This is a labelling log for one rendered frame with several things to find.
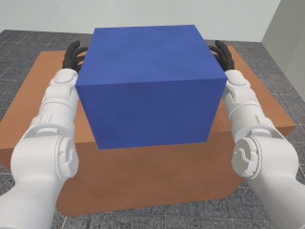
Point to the robot right upper arm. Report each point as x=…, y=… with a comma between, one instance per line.
x=269, y=165

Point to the pedestal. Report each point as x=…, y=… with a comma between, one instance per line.
x=136, y=177

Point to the carton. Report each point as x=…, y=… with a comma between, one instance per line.
x=149, y=86

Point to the left robot forearm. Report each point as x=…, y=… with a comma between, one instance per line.
x=57, y=110

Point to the left robot hand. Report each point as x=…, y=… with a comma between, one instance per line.
x=71, y=59

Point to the robot left upper arm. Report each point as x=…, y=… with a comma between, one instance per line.
x=40, y=167

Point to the right robot hand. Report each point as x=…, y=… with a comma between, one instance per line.
x=223, y=56

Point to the right robot forearm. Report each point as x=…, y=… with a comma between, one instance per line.
x=244, y=111

